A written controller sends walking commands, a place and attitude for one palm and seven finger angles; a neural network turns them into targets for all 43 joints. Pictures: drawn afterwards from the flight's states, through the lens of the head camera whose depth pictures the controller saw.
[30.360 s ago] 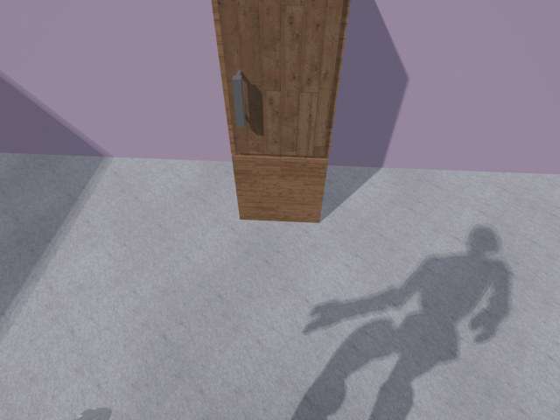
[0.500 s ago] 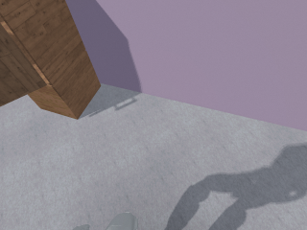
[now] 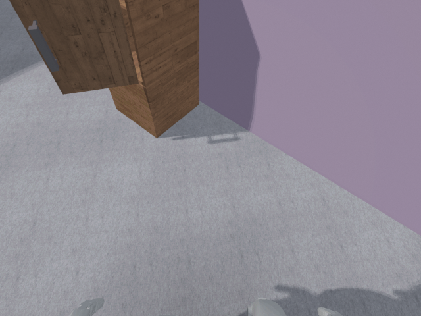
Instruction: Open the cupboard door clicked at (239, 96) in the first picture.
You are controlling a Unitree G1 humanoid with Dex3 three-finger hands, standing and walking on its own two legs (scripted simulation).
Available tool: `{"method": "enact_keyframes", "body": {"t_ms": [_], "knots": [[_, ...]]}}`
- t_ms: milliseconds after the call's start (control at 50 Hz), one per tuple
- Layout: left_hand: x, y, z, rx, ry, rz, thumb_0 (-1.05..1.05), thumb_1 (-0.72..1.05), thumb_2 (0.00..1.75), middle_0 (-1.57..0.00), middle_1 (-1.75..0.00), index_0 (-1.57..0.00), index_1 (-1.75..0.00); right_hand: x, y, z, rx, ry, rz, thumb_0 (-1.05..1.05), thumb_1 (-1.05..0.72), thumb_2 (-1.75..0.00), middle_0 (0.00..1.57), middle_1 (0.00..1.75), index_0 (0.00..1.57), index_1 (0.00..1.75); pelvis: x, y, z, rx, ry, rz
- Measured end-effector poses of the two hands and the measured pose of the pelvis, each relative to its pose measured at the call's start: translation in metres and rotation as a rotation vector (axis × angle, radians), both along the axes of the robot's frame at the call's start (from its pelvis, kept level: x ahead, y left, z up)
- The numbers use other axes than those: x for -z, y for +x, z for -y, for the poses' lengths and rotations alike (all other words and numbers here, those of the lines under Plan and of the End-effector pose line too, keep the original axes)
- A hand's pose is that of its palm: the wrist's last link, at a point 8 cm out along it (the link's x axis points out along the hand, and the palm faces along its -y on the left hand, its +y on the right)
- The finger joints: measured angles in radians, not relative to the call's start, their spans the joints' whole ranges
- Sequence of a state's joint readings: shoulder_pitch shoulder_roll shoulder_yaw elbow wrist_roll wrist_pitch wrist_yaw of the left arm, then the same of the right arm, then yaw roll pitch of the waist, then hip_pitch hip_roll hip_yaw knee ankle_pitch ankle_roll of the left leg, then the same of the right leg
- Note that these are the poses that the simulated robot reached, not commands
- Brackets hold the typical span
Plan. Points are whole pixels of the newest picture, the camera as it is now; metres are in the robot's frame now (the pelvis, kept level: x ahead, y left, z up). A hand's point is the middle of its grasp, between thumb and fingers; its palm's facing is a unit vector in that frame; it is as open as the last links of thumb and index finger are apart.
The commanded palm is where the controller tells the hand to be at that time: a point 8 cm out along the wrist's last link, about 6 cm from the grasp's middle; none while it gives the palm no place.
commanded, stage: turn to face it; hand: left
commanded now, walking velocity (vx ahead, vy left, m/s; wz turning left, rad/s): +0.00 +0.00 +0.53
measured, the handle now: (45, 46) +0.94 +0.68 -0.10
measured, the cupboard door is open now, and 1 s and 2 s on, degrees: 55 55 55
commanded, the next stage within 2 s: take the last steps up to it in 0.40 s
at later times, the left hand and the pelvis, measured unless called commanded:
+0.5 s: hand out of the picture +0.01 +0.14 -0.16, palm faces +0.30 -0.92 -0.25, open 7.3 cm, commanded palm none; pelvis +0.02 -0.06 +0.00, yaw +16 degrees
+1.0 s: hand out of the picture +0.06 +0.22 -0.16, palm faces +0.38 -0.90 -0.19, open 7.4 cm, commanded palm none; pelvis +0.07 +0.02 +0.00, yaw +22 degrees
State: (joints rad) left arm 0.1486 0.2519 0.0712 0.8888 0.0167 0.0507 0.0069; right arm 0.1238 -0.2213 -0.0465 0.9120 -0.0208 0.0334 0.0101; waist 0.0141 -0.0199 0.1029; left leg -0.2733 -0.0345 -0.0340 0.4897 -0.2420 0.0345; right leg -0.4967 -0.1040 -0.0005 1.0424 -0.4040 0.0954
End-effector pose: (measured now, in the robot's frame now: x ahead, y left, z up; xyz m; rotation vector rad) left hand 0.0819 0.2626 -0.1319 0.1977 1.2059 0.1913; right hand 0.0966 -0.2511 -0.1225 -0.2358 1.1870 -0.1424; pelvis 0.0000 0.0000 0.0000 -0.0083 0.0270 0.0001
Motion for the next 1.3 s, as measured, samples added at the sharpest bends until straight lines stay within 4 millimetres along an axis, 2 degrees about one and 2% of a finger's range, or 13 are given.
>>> {"method": "enact_keyframes", "body": {"t_ms": [140, 220, 340, 440, 520, 620, 700, 780, 920, 1020, 1140, 1220, 1300], "knots": [[-0.011, 0.032, 0.032, -0.003, 0.023, 0.104, 0.01, 0.90, 0.90, -0.20, -0.30, -0.20, -0.30, 0.022, -0.021, 0.025, 0.009, 0.038, -0.093, 0.00, -0.91, -0.90, 0.21, 0.30, 0.20, 0.30, 0.006, 0.004, 0.030, -0.077, 0.013, -0.013], [-0.016, 0.026, 0.054, -0.018, 0.047, 0.128, 0.01, 0.90, 0.90, -0.20, -0.30, -0.20, -0.30, 0.037, -0.021, 0.044, 0.003, 0.054, -0.132, 0.00, -0.91, -0.90, 0.21, 0.30, 0.20, 0.30, 0.010, 0.007, 0.047, -0.126, 0.025, 0.001], [-0.018, -0.015, 0.077, -0.114, 0.021, 0.051, 0.01, 0.90, 0.90, -0.20, -0.30, -0.20, -0.30, 0.030, -0.002, 0.055, -0.054, 0.059, -0.158, 0.00, -0.91, -0.90, 0.20, 0.30, 0.20, 0.30, 0.000, 0.014, 0.059, -0.197, 0.049, 0.013], [-0.011, -0.057, 0.083, -0.228, 0.002, -0.005, 0.00, 0.92, 0.90, -0.20, -0.30, -0.21, -0.30, 0.024, 0.025, 0.048, -0.141, 0.043, -0.164, 0.00, -0.91, -0.90, 0.20, 0.30, 0.19, 0.30, -0.002, 0.018, 0.062, -0.255, 0.048, 0.010], [-0.002, -0.099, 0.080, -0.305, -0.017, -0.074, 0.00, 0.92, 0.90, -0.20, -0.30, -0.21, -0.30, 0.020, 0.056, 0.028, -0.223, 0.027, -0.130, 0.00, -0.91, -0.90, 0.20, 0.30, 0.19, 0.30, 0.000, 0.019, 0.056, -0.290, 0.039, 0.013], [0.018, -0.152, 0.072, -0.394, -0.067, -0.175, 0.01, 0.91, 0.90, -0.20, -0.30, -0.20, -0.30, 0.013, 0.098, -0.014, -0.330, 0.011, -0.030, 0.00, -0.91, -0.90, 0.20, 0.30, 0.19, 0.30, 0.009, 0.019, 0.036, -0.327, 0.019, 0.018], [0.029, -0.172, 0.058, -0.433, -0.100, -0.243, 0.01, 0.91, 0.90, -0.20, -0.30, -0.20, -0.30, 0.007, 0.112, -0.041, -0.383, 0.003, 0.045, 0.00, -0.91, -0.90, 0.20, 0.30, 0.20, 0.30, 0.013, 0.020, 0.019, -0.338, 0.021, 0.025], [0.020, -0.154, 0.041, -0.436, -0.106, -0.199, 0.01, 0.91, 0.90, -0.20, -0.30, -0.20, -0.30, 0.000, 0.099, -0.053, -0.385, 0.000, 0.021, 0.00, -0.91, -0.90, 0.20, 0.30, 0.20, 0.30, 0.003, 0.026, 0.006, -0.357, 0.012, 0.025], [0.005, -0.090, 0.012, -0.404, -0.079, -0.067, 0.01, 0.91, 0.90, -0.20, -0.30, -0.20, -0.30, 0.006, 0.056, -0.056, -0.330, 0.019, -0.120, 0.00, -0.91, -0.90, 0.20, 0.30, 0.20, 0.30, -0.006, 0.048, -0.011, -0.375, 0.012, 0.025], [0.000, -0.032, -0.001, -0.355, -0.062, -0.007, 0.01, 0.90, 0.90, -0.20, -0.30, -0.20, -0.30, 0.013, 0.022, -0.049, -0.264, 0.026, -0.246, 0.00, -0.91, -0.90, 0.20, 0.30, 0.20, 0.30, -0.004, 0.072, -0.017, -0.380, 0.026, 0.020], [-0.004, 0.056, -0.006, -0.276, -0.041, 0.076, 0.01, 0.90, 0.90, -0.20, -0.30, -0.20, -0.30, 0.021, -0.004, -0.039, -0.189, 0.037, -0.413, 0.00, -0.91, -0.90, 0.20, 0.30, 0.20, 0.30, 0.004, 0.112, -0.018, -0.380, 0.046, 0.014], [-0.003, 0.107, -0.003, -0.264, -0.022, 0.163, 0.01, 0.90, 0.90, -0.20, -0.30, -0.20, -0.30, 0.031, 0.002, -0.032, -0.171, 0.045, -0.505, 0.00, -0.91, -0.90, 0.20, 0.30, 0.20, 0.30, 0.015, 0.144, -0.015, -0.398, 0.041, 0.030], [-0.007, 0.107, 0.006, -0.330, -0.033, 0.152, 0.01, 0.90, 0.90, -0.20, -0.30, -0.20, -0.30, 0.028, 0.054, -0.033, -0.199, 0.042, -0.474, 0.00, -0.91, -0.90, 0.20, 0.30, 0.20, 0.30, 0.006, 0.168, -0.016, -0.426, 0.041, 0.044]]}}
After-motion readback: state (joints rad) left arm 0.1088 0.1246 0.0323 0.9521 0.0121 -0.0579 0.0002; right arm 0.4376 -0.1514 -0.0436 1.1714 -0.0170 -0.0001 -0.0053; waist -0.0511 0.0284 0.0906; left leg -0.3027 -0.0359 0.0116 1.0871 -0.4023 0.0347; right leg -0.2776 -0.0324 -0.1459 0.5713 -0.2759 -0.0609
